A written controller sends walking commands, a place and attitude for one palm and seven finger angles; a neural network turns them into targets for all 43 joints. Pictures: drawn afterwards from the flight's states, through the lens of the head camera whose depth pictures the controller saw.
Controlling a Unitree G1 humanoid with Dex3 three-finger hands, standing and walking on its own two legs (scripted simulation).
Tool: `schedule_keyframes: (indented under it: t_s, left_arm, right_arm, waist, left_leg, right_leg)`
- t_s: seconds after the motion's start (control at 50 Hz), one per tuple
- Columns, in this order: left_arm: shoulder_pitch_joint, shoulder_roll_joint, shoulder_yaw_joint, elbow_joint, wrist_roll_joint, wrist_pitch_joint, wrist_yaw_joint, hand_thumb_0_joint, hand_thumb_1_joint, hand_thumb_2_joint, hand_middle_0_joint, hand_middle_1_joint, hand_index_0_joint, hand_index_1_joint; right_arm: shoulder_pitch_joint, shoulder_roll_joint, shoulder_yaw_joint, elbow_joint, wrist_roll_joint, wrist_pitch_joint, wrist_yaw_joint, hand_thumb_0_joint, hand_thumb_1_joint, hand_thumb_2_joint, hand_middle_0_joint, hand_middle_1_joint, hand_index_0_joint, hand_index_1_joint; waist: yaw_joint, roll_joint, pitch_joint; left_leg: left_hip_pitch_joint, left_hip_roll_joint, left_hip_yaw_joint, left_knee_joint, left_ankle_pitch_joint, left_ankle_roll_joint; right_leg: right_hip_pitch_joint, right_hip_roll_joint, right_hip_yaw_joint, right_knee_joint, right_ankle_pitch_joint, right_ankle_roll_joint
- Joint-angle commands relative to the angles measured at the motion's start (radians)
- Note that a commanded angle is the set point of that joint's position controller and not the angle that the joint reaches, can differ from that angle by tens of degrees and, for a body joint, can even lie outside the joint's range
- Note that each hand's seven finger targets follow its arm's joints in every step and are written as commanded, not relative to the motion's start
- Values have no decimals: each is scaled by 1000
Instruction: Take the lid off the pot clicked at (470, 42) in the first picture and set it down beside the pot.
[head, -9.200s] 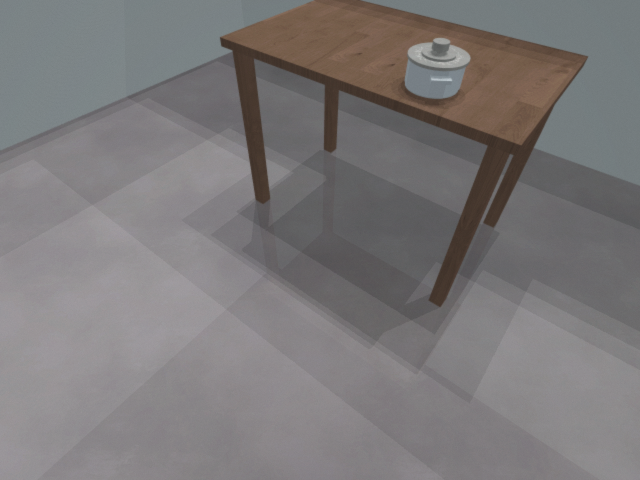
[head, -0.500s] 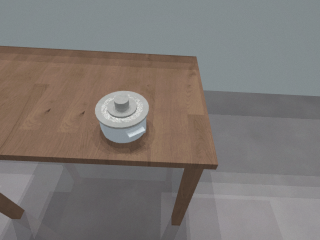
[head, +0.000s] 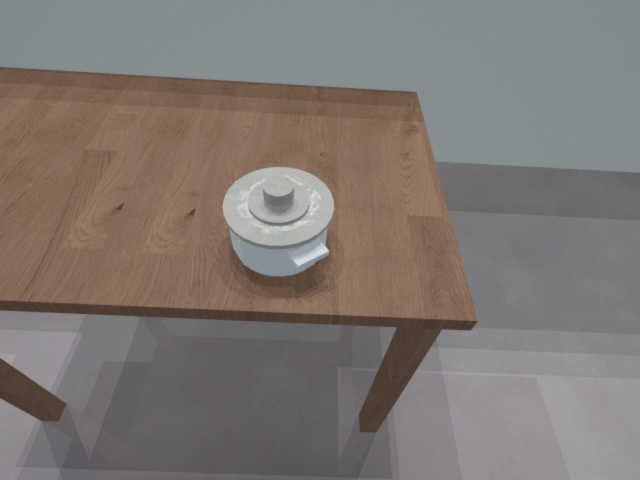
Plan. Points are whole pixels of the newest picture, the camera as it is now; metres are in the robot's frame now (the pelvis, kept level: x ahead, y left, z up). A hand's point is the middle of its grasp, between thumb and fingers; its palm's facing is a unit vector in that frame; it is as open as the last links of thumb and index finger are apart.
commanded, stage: look again from close up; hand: left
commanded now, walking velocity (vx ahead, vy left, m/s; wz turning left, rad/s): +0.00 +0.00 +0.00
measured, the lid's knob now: (278, 190) +0.47 +0.10 +0.09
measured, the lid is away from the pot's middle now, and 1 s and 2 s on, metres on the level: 0.00 0.00 0.00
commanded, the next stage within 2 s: lift the closed hand beside the body in 0.76 s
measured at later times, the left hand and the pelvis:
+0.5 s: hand out of the picture -0.01 +0.16 -0.18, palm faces +0.01 -0.99 -0.17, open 7.4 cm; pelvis +0.01 -0.01 +0.00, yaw +0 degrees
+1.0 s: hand out of the picture +0.13 +0.18 -0.09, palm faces +0.18 -0.94 -0.29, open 7.1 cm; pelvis +0.00 -0.02 +0.00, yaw +2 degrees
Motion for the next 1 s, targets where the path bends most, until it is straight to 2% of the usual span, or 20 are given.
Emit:
schedule_keyframes:
  t_s: [0.0,0.08,0.16,0.28,0.38,0.46,0.48,0.52,0.54,0.58,0.68,0.82,0.84,0.86,0.88,0.9,0.92,0.94,0.96,0.98]
  left_arm:
    - [93,81,14,-19,2,-9,1,0,900,900,-200,-300,-200,-300]
    - [102,88,12,-7,1,-10,1,0,900,900,-200,-300,-200,-300]
    - [109,81,10,4,3,-11,0,0,900,900,-200,-300,-200,-300]
    - [112,90,10,7,1,-19,0,0,900,900,-200,-300,-200,-300]
    - [117,90,11,10,0,-21,0,0,900,900,-200,-300,-200,-300]
    - [116,82,10,16,-1,-18,0,0,900,900,-200,-300,-200,-300]
    - [118,87,11,15,-1,-18,-2,0,900,900,-200,-300,-200,-300]
    - [114,82,11,15,0,-19,-1,0,900,900,-200,-300,-200,-300]
    - [117,80,11,17,0,-20,-2,0,900,900,-200,-300,-200,-300]
    - [111,85,12,13,-2,-22,-2,0,900,900,-200,-300,-200,-300]
    - [104,86,14,12,-4,-20,-1,0,900,900,-200,-300,-200,-300]
    - [99,77,13,17,-3,-18,-2,0,900,900,-200,-300,-200,-300]
    - [111,72,11,23,16,-48,34,0,900,900,-200,-300,-200,-300]
    - [-491,244,43,-1232,-92,-188,48,0,900,900,-244,-348,-244,-348]
    - [-318,320,97,-1227,-51,-128,114,0,900,900,-288,-396,-288,-396]
    - [-141,224,52,-1133,-31,-69,129,0,900,900,-332,-444,-332,-444]
    - [138,-4,-34,-910,-43,17,131,0,900,900,-376,-492,-376,-492]
    - [188,20,17,-852,-30,33,134,0,900,900,-420,-540,-420,-540]
    - [245,-3,9,-733,0,45,118,0,900,900,-464,-588,-464,-588]
    - [366,-13,45,-593,12,45,104,0,900,900,-508,-636,-508,-636]
  right_arm:
    - [23,-138,-29,-39,6,-25,-5,0,-900,-900,200,300,200,300]
    - [14,-134,-29,-33,10,-26,-5,0,-900,-900,200,300,200,300]
    - [-1,-133,-29,-28,10,-23,-4,0,-900,-900,200,300,200,300]
    - [-1,-125,-28,-21,14,-27,-3,0,-900,-900,200,300,200,300]
    - [-8,-117,-27,-12,14,-26,-4,0,-900,-900,200,300,200,300]
    - [-12,-112,-25,-6,13,-22,-5,0,-900,-900,200,300,200,300]
    - [-12,-113,-24,-6,13,-23,-4,0,-900,-900,200,300,200,300]
    - [-11,-113,-27,-7,12,-22,-4,0,-900,-900,200,300,200,300]
    - [-11,-113,-26,-6,13,-23,-5,0,-900,-900,200,300,200,300]
    - [1,-111,-27,-3,13,-25,-5,0,-900,-900,200,300,200,300]
    - [4,-111,-25,5,13,-25,-7,0,-900,-900,200,300,200,300]
    - [7,-109,-25,10,12,-20,-7,0,-900,-900,200,300,200,300]
    - [-30,-139,-22,-48,7,-30,-5,0,-900,-900,200,300,200,300]
    - [41,-227,-45,-331,67,-207,14,0,-900,-900,200,300,200,300]
    - [-33,-170,-20,-309,82,-281,-13,0,-900,-900,200,300,200,300]
    - [-46,-190,-16,-291,57,-297,-31,0,-900,-900,200,300,200,300]
    - [-57,-137,-14,-266,70,-285,-27,0,-900,-900,200,300,200,300]
    - [-72,-152,-22,-280,43,-279,-12,0,-900,-900,200,300,200,300]
    - [-84,-166,-45,-312,34,-261,-1,0,-900,-900,200,300,200,300]
    - [-96,-183,-73,-336,32,-233,8,0,-900,-900,200,300,200,300]
  waist:
    - [11,52,-17]
    - [13,51,-18]
    - [9,44,7]
    - [9,-8,-10]
    - [12,6,1]
    - [11,49,27]
    - [16,23,27]
    - [12,26,26]
    - [13,38,18]
    - [13,4,-5]
    - [15,30,4]
    - [12,22,27]
    - [-3,116,8]
    - [8,260,-431]
    - [-10,323,-394]
    - [12,326,-423]
    - [3,234,-290]
    - [26,168,-194]
    - [21,53,-86]
    - [36,-57,-46]
  left_leg:
    - [123,195,-233,-161,117,-19]
    - [150,191,-220,-157,147,-21]
    - [132,179,-207,-163,82,-26]
    - [155,166,-176,-111,189,-26]
    - [149,162,-169,-95,213,-27]
    - [136,163,-175,-119,156,-29]
    - [129,165,-178,-118,151,-27]
    - [132,163,-174,-115,153,-30]
    - [143,162,-171,-111,171,-30]
    - [155,166,-170,-98,235,-28]
    - [164,171,-169,-105,259,-28]
    - [151,166,-168,-123,184,-33]
    - [169,163,-137,65,527,-58]
    - [414,105,-169,-95,544,-133]
    - [492,123,-147,-74,558,-151]
    - [455,140,-166,-104,515,-167]
    - [401,132,-174,-134,477,-157]
    - [361,117,-168,-141,482,-142]
    - [275,116,-151,-129,428,-128]
    - [194,119,-138,-114,400,-117]
  right_leg:
    - [-94,-41,18,-60,84,-42]
    - [-93,-49,15,-75,106,-37]
    - [-98,-58,33,-95,106,-37]
    - [-74,-74,46,-105,211,-41]
    - [-65,-78,52,-110,242,-42]
    - [-76,-77,52,-115,193,-44]
    - [-68,-73,46,-119,193,-43]
    - [-68,-76,52,-118,201,-44]
    - [-67,-80,54,-119,216,-43]
    - [-44,-79,47,-113,257,-42]
    - [-42,-77,41,-115,249,-40]
    - [-48,-82,52,-130,225,-43]
    - [-89,-91,81,-91,528,-32]
    - [-29,-19,-37,-50,407,-46]
    - [-96,5,-36,-10,270,-61]
    - [-103,2,-50,-4,207,-64]
    - [-103,5,-75,-12,204,-57]
    - [-94,15,-91,-44,211,-49]
    - [-132,18,-107,-93,214,-43]
    - [-129,21,-119,-112,250,-45]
